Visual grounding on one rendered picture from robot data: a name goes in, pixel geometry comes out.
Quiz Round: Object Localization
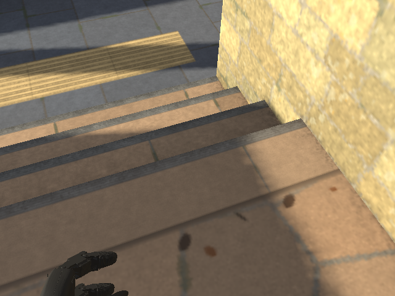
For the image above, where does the robot left hand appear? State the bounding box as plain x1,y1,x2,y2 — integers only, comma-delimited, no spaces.
40,251,128,296

